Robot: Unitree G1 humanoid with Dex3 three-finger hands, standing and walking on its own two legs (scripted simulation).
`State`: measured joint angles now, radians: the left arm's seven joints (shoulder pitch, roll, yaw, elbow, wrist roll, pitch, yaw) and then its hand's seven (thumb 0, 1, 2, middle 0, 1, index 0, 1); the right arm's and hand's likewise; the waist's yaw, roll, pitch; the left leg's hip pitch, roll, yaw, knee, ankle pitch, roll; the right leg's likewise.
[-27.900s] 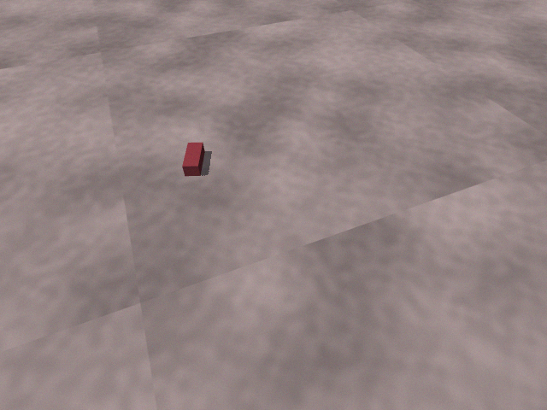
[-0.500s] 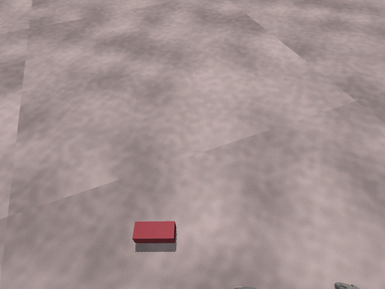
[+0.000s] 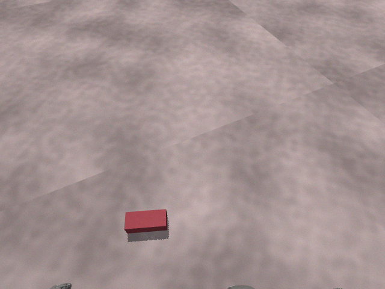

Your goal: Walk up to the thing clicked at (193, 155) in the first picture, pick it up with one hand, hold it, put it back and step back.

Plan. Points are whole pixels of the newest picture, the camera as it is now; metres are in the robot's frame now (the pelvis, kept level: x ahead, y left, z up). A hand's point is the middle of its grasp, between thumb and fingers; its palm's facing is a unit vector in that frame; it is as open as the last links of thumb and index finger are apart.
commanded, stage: walk up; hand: left
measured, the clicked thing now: (146, 221) +0.50 +0.22 -0.72
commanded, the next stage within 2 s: stand in 0.50 s
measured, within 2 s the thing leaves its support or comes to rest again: neither
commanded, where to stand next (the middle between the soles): +0.11 -0.02 m, yaw +1 degrees
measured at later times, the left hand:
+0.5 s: hand out of the picture +0.08 +0.25 -0.13, palm faces -0.03 -0.94 -0.33, open 7.4 cm
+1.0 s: hand out of the picture +0.09 +0.26 -0.13, palm faces -0.05 -0.94 -0.35, open 7.4 cm
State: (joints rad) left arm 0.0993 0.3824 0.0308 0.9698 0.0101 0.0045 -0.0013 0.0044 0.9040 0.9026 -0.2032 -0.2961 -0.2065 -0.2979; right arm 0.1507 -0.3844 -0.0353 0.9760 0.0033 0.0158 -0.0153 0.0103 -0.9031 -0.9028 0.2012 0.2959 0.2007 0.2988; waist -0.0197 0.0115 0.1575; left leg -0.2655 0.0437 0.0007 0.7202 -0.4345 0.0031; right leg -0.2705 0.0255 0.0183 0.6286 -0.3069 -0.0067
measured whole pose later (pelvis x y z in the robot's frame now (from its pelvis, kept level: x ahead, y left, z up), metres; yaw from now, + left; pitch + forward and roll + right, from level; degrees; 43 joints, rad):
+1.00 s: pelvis +0.00 +0.00 +0.03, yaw -1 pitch -2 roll +0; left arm 0.09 0.36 -0.01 1.13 0.00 -0.02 -0.01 0.00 0.90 0.90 -0.20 -0.30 -0.21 -0.30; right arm 0.11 -0.35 -0.01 1.15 -0.01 -0.01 0.01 0.01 -0.90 -0.90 0.20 0.30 0.20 0.30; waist -0.01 0.00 0.05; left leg -0.08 0.01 0.02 0.31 -0.19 -0.01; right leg -0.13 -0.01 0.04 0.33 -0.16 0.02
